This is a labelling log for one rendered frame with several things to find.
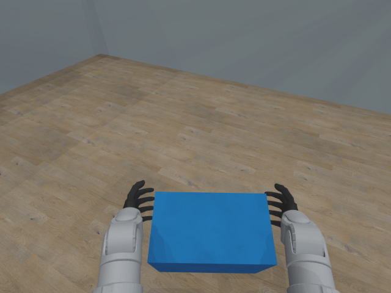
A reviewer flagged right robot hand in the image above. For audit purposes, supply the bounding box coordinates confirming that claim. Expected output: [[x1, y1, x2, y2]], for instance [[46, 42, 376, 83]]
[[265, 184, 298, 227]]

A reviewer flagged right robot forearm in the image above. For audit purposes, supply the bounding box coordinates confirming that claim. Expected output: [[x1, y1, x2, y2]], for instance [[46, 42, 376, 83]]
[[280, 210, 341, 293]]

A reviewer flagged left robot hand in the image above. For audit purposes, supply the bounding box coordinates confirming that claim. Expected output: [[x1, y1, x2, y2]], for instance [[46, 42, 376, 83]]
[[123, 180, 155, 222]]

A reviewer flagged left robot forearm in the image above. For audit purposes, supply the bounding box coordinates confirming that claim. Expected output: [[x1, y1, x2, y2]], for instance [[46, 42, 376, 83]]
[[92, 207, 144, 293]]

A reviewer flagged carton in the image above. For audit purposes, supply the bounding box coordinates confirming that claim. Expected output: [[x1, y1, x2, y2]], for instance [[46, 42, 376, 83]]
[[147, 192, 277, 273]]

